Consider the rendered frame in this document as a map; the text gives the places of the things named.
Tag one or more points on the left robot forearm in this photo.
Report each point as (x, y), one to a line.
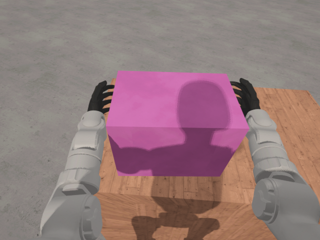
(81, 173)

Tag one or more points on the right robot upper arm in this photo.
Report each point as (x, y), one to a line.
(289, 209)

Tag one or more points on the left robot hand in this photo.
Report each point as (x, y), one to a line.
(96, 102)

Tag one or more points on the left robot upper arm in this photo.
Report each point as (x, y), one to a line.
(72, 217)

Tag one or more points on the pedestal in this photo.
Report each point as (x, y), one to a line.
(209, 207)

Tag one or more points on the right robot forearm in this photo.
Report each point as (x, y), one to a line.
(268, 152)

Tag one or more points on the right robot hand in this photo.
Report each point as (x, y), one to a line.
(248, 97)

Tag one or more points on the carton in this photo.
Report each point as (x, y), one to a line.
(178, 124)

